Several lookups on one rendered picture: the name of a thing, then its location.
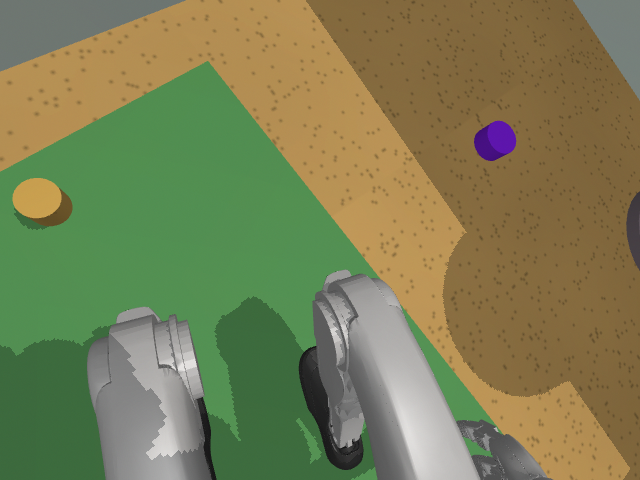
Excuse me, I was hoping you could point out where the left robot foot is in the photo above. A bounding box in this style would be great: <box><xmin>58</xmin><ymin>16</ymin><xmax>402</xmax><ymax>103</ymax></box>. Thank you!
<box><xmin>197</xmin><ymin>397</ymin><xmax>217</xmax><ymax>480</ymax></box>

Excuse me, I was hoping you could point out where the right robot foot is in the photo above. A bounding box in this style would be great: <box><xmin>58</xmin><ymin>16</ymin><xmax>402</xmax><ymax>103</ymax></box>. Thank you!
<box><xmin>299</xmin><ymin>346</ymin><xmax>363</xmax><ymax>470</ymax></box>

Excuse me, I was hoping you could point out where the right robot hand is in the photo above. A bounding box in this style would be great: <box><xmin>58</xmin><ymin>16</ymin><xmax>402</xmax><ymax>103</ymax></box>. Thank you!
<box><xmin>456</xmin><ymin>420</ymin><xmax>548</xmax><ymax>480</ymax></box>

